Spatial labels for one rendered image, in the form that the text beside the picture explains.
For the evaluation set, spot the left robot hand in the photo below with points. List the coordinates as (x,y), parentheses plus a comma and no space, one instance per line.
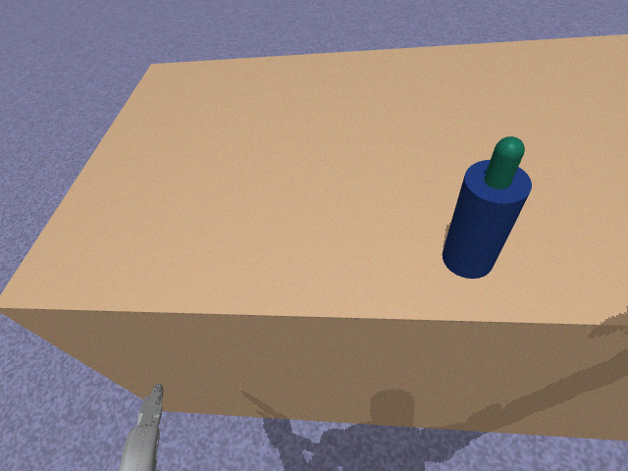
(141,446)

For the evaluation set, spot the bottle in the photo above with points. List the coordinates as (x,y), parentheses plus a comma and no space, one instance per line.
(491,198)

